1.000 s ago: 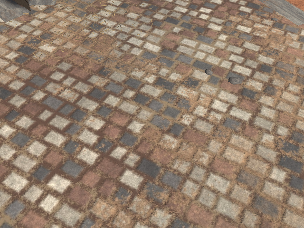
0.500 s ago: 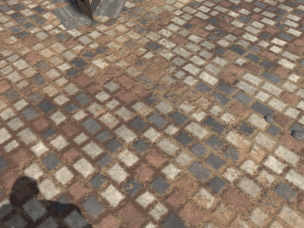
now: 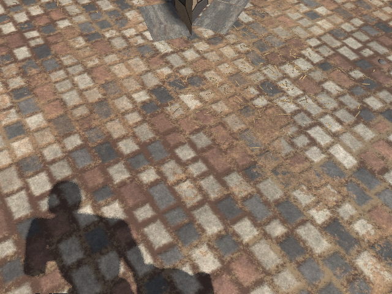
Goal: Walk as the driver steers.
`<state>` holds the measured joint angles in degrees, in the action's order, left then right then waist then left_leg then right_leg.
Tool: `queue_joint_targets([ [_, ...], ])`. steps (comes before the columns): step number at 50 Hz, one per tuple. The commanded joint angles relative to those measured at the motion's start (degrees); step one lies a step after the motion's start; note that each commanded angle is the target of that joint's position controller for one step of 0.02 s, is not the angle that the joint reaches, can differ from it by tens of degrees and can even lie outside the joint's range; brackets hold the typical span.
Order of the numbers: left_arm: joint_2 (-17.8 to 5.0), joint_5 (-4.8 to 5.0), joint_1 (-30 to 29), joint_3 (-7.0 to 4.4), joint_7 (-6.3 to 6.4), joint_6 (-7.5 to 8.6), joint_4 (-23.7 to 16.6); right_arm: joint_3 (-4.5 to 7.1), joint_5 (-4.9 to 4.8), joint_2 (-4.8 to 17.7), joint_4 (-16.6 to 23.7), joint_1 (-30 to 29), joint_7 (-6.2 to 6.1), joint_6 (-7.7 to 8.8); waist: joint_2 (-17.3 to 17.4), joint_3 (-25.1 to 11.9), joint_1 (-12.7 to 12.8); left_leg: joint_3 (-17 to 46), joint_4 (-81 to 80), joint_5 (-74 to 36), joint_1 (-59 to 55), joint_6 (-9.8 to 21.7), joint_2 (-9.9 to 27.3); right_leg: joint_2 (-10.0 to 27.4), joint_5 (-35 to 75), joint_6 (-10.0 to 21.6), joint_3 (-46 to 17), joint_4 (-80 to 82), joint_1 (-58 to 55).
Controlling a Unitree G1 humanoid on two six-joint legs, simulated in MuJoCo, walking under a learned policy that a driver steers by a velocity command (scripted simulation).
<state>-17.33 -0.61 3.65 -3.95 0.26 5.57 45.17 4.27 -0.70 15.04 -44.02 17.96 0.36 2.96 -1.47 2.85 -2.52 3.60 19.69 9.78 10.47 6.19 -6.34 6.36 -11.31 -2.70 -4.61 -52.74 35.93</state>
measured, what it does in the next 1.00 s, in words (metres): walks ahead, turning left: right foot, then left foot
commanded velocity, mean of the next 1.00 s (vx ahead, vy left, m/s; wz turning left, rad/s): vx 0.47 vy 0.00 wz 0.45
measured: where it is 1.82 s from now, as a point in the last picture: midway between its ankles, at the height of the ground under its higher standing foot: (150, 249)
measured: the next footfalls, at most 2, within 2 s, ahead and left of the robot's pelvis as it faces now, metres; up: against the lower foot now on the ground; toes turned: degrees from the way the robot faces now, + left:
right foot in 0.24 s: +0.33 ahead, -0.15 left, +0.00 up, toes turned +12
left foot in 0.76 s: +0.55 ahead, +0.23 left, +0.00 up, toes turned +26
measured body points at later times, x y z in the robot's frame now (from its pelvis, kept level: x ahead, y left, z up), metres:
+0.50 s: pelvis +0.28 -0.05 +0.00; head +0.31 -0.04 +0.45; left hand +0.26 +0.24 -0.12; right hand +0.51 -0.27 -0.10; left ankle +0.31 +0.13 -0.67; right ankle +0.29 -0.15 -0.75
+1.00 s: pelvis +0.51 +0.11 +0.00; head +0.54 +0.14 +0.45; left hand +0.51 +0.42 -0.12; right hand +0.72 -0.10 -0.11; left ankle +0.48 +0.18 -0.75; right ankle +0.64 -0.01 -0.68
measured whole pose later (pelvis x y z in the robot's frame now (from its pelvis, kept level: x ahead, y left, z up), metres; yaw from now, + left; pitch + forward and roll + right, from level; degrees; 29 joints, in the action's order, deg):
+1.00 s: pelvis +0.51 +0.11 +0.00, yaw +26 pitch +1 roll +0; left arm -18.1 0.2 8.0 -3.0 0.0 3.2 48.1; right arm 3.2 0.6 14.8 -42.8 14.9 0.9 3.3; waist -2.5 3.4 -1.1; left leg -3.0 19.5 9.4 11.4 4.2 -3.0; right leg 6.3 -15.7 -2.4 -0.9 -55.8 34.5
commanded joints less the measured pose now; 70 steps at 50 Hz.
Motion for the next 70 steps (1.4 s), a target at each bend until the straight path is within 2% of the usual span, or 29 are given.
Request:
queue_joint_targets([
  [1, -2.66, -0.11, -3.52, -0.38, -0.11, 0.24, -3.88, 2.70, -0.29, 10.46, 4.20, -1.17, -1.25, 0.70, 4.59, -2.21, 0.53, 10.06, -7.29, -11.45, 2.76, 7.89, 11.56, -2.73, 11.37, -1.50, 1.80, 12.07, -2.73],
  [7, -4.40, 1.06, -9.50, -0.47, -1.53, 1.40, -6.79, 2.70, -0.77, 9.85, 2.38, 3.25, -1.54, -0.16, 6.72, -1.86, -1.77, 15.81, -1.90, -4.31, -1.65, 5.43, 13.50, -5.56, 15.37, 0.11, 0.16, 24.49, -6.97],
  [11, -7.80, 0.78, 0.79, -2.14, -1.52, 2.70, -4.38, 2.27, -0.40, 8.51, 3.25, 1.50, -1.87, -0.82, 9.09, -5.95, 4.16, 18.61, 9.26, -11.88, -3.50, 2.76, 12.08, -6.01, 8.78, 4.19, 1.38, 28.47, -20.84],
  [12, -10.39, -0.26, 9.12, -2.96, -1.13, 2.93, -3.38, 1.08, 0.22, 5.58, 4.39, 0.95, -1.56, -0.66, 5.56, -13.51, 8.00, 14.98, 22.93, -8.37, 2.45, 0.70, 8.79, 1.29, 6.93, 7.63, -4.93, 26.46, -35.40],
  [13, -15.38, -1.07, 16.54, -4.27, -0.88, 2.21, -1.82, -0.03, -0.96, 1.74, 5.74, 8.63, -1.52, -0.13, -10.98, -22.51, 6.11, 7.05, 43.12, 14.08, 22.64, -4.05, 0.23, 15.05, -3.91, 16.84, -29.32, 29.55, -57.03],
  [14, -11.59, 0.61, 16.52, -3.45, -1.35, 1.78, -1.31, 0.23, -1.76, 5.89, 5.42, 9.92, -1.63, 0.09, -14.98, -22.05, 6.03, 7.19, 52.78, 24.28, 32.39, -4.72, 3.25, 18.59, -17.83, 18.38, -42.18, 34.79, -58.11],
  [15, -7.05, 0.99, 13.25, -2.21, -1.18, 1.37, -2.46, 1.42, -1.76, 10.38, 5.39, 4.68, -1.61, -0.14, -8.26, -13.40, 7.32, 7.21, 55.87, 19.43, 35.35, -5.04, 6.12, 16.05, -20.74, 15.57, -33.90, 36.25, -50.80],
  [16, -5.54, 0.51, 10.12, -1.64, -0.98, 0.78, -2.97, 1.63, -1.13, 10.82, 6.15, 0.63, -1.69, -0.47, -4.24, -8.39, 6.87, 4.80, 55.31, 15.10, 34.17, -5.25, 8.29, 13.53, -14.55, 13.37, -25.16, 36.71, -43.26],
  [18, -3.34, -0.23, 6.95, -0.76, -0.75, 0.49, -2.35, 1.91, -0.49, 9.11, 7.15, -1.83, -1.26, -0.79, -4.18, -3.12, 4.43, 4.31, 50.19, 10.19, 30.18, -5.11, 11.63, 9.36, -3.39, 11.98, -14.32, 39.44, -32.54],
  [22, -5.17, 0.34, 7.30, -1.47, -0.65, 1.31, -0.60, 1.12, -0.86, 5.25, 8.79, -2.83, -0.75, -1.92, -3.96, -1.67, 3.38, 2.45, 43.79, 6.27, 29.59, -5.79, 13.67, 8.90, 5.41, 13.56, -4.63, 44.00, -28.85],
  [29, -8.29, 0.72, 9.51, -2.21, -0.16, 0.28, 0.86, 0.06, -0.69, 3.58, 11.75, -12.54, 1.30, -1.06, -1.71, 0.18, 6.52, -2.43, 23.76, -11.00, 27.90, -5.59, 12.59, 7.37, 14.94, 11.73, 9.45, 44.61, -32.54],
  [33, -10.15, 1.97, 13.76, -2.60, -0.43, -1.01, 2.96, -0.23, -0.70, 3.38, 14.25, -17.46, 2.33, -0.97, -1.45, 2.18, 7.32, -4.59, 16.85, -6.39, 26.24, -3.37, 10.60, 9.88, 20.00, 11.19, 11.15, 42.75, -37.91],
  [35, -11.83, 2.57, 13.73, -2.95, -0.37, -1.61, 3.50, 0.61, -0.16, 5.22, 14.35, -15.58, 2.41, -0.97, -3.03, 0.19, 4.72, -6.77, 14.84, -0.67, 20.63, -1.18, 7.50, 10.59, 36.71, 10.52, 12.50, 37.02, -40.56],
  [37, -11.60, 2.68, 12.96, -2.47, -0.01, -2.21, 3.89, 3.21, 0.01, 9.65, 10.36, -1.68, 1.81, -1.21, -2.61, -7.88, -3.76, -8.91, 9.69, -3.92, -0.42, 2.03, 3.14, 8.00, 47.49, 8.09, 15.90, 19.27, -36.15],
  [38, -8.51, 1.19, 13.78, -1.00, 0.06, -1.91, 3.11, 4.64, 0.04, 13.68, 8.21, 7.59, 0.75, -1.68, 2.46, -14.15, -7.45, 1.70, 11.44, -6.66, -19.19, 4.70, 10.54, 5.82, 29.90, 5.96, 15.99, 2.76, -21.75],
  [39, -0.84, 0.15, 20.74, 1.75, -1.04, -0.71, 1.37, 4.85, -0.05, 19.21, 8.17, 6.69, 0.40, -1.28, 17.10, -22.10, -0.72, 32.61, 6.22, 1.76, -35.47, 15.17, 27.31, -4.72, -21.06, 2.79, 11.59, -18.26, 0.35],
  [40, -6.80, 2.60, 15.56, 0.35, -1.53, 0.52, 2.77, 3.29, 0.26, 13.35, 9.04, 8.21, 0.65, -0.70, 8.94, -25.77, -5.40, 37.85, 0.44, 5.31, -34.02, 14.82, 29.17, -4.61, -23.51, 3.59, 0.61, -24.61, 4.31],
  [41, -8.96, 4.20, 8.82, -0.41, -1.64, 0.98, 0.11, 2.39, 0.90, 11.86, 8.36, 4.66, 0.92, -0.02, 7.93, -15.67, -5.17, 27.37, -0.29, -6.60, -26.14, 12.18, 27.02, -2.76, -19.44, 3.85, 1.29, -25.12, 7.71],
  [43, -7.71, 1.86, 7.94, -0.36, -0.78, 0.75, 0.65, 1.26, 0.84, 8.32, 8.03, -3.03, 1.07, 0.59, 4.83, -7.82, -0.05, 12.97, -0.23, -26.97, -11.45, 8.97, 21.83, 0.99, -12.74, 2.93, 2.03, -17.17, 3.20],
  [48, -3.44, 0.68, 12.43, 0.26, -0.05, -2.67, 2.58, 0.94, 1.32, 7.79, 6.07, -7.92, 0.35, 1.91, 4.81, -6.34, 5.58, 1.70, -5.53, -39.96, 1.22, 8.71, 18.74, 0.61, -4.67, -0.23, 3.06, -5.53, -6.76],
  [54, -2.80, 0.43, 4.22, 1.11, -0.92, -2.38, 1.09, 0.79, 1.28, 8.64, 1.50, -5.46, -0.76, 0.50, 6.06, -7.05, 2.04, -2.83, -4.18, -35.22, -1.77, 5.84, 16.66, -2.24, 12.12, 0.23, 4.10, 15.60, -11.92],
  [58, -4.46, -0.44, 4.84, 0.36, -1.41, -2.03, 1.40, 0.41, 0.22, 7.92, -1.05, -6.83, -0.95, -0.54, 5.76, -6.62, 4.00, -0.87, 3.17, -28.11, -3.50, 3.31, 17.02, -3.81, 12.04, 3.35, 4.46, 24.30, -16.50],
  [59, -5.86, -0.83, 6.43, -0.12, -1.22, -1.90, 2.18, 0.10, 0.33, 6.85, -1.98, -4.98, -0.99, -0.54, 3.90, -7.23, 4.39, -1.26, 6.43, -23.69, -2.89, 0.98, 14.45, -3.36, 22.26, 4.66, 3.63, 28.33, -21.34],
  [60, -9.54, -1.18, 6.65, -0.81, -0.69, -1.85, 1.90, -0.24, 1.73, 5.79, -2.30, -1.54, -1.07, -0.14, -0.96, -9.64, 2.24, -3.12, 11.15, -14.25, -0.09, -2.11, 10.27, 1.94, 44.45, 6.75, -1.16, 26.13, -28.28],
  [61, -8.52, -1.54, 6.18, -0.31, -0.27, -2.36, 2.21, -1.13, 2.29, 2.71, -3.99, 5.72, -1.14, -0.01, -7.77, -14.78, -0.95, -3.62, 16.24, 2.73, 5.76, -5.52, 7.36, 8.70, 50.34, 14.32, -8.02, 23.75, -37.19],
  [63, -2.30, -0.44, 5.03, 1.33, -0.48, -3.79, 3.01, -0.89, 0.97, 4.46, -4.15, 1.03, -1.76, -1.84, -8.81, -14.17, 1.30, -1.93, 18.34, 18.48, 7.56, -7.40, 6.98, 10.33, 34.10, 17.81, -12.69, 28.09, -33.63],
  [67, -3.86, 0.09, -2.97, 1.11, -0.92, -4.71, 2.03, -0.71, 1.59, 5.79, -5.64, -1.56, -2.56, -5.52, -5.78, -7.18, -0.29, -0.77, 4.51, 5.28, -0.79, -5.28, 9.14, 3.36, -1.58, 8.67, -6.44, 32.47, -17.96],
  [68, -3.68, 0.26, -3.40, 1.05, -0.93, -4.61, 1.78, -0.34, 1.35, 7.21, -6.71, -1.37, -2.40, -5.39, -1.69, -4.78, 0.97, -1.21, 4.79, 8.25, 2.40, -4.46, 9.14, 0.12, -4.64, 6.82, -2.11, 31.85, -18.89],
  [70, -3.72, 0.20, -2.11, 0.97, -0.62, -3.96, 3.25, -0.63, 1.38, 5.79, -7.52, -2.87, -2.38, -4.36, -0.35, -5.16, 1.68, -1.04, 4.10, 5.04, 2.70, -4.40, 9.24, -1.24, 4.96, 6.24, -0.80, 28.76, -22.63],
])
